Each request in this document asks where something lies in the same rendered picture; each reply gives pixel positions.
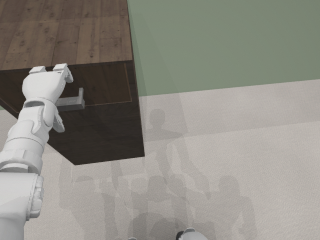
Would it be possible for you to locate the robot left upper arm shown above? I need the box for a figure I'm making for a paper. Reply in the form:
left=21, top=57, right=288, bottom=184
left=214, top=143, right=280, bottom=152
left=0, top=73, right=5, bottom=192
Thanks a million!
left=0, top=172, right=44, bottom=240

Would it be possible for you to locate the handle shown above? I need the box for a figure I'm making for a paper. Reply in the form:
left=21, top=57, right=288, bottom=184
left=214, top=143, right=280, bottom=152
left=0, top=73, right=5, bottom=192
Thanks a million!
left=55, top=87, right=85, bottom=112

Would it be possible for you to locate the cabinet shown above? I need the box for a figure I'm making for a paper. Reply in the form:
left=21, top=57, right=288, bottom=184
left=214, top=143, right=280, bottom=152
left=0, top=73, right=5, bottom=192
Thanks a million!
left=0, top=0, right=145, bottom=166

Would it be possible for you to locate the left robot hand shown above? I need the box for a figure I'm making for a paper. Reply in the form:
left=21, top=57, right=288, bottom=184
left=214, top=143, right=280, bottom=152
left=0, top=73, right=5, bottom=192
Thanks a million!
left=22, top=63, right=74, bottom=133

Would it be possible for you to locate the robot right shin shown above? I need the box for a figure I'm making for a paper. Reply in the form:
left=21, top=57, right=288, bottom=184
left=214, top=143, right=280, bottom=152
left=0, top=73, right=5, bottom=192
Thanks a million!
left=182, top=228, right=195, bottom=235

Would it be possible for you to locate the drawer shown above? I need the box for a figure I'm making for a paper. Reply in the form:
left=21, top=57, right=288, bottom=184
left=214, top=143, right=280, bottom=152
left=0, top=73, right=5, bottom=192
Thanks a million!
left=0, top=63, right=131, bottom=112

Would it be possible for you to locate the left robot forearm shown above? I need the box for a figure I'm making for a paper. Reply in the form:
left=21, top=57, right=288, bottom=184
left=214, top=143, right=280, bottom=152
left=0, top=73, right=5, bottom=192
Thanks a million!
left=0, top=97, right=56, bottom=176

